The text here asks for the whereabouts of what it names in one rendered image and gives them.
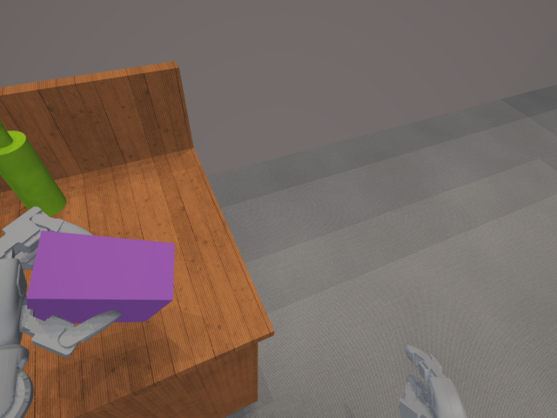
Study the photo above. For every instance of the table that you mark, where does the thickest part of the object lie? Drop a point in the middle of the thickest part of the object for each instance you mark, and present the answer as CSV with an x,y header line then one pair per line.
x,y
118,144

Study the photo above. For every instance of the left robot forearm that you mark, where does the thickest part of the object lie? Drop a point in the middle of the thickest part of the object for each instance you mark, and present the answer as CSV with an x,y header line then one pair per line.
x,y
16,388

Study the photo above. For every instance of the left robot hand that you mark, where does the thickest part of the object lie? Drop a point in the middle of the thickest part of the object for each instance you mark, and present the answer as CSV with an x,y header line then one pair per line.
x,y
18,249

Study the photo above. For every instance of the right robot hand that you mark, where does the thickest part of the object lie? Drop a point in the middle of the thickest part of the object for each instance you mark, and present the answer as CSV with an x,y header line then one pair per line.
x,y
439,399

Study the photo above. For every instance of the sponge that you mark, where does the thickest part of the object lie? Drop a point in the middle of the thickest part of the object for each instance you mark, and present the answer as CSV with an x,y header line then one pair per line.
x,y
78,276

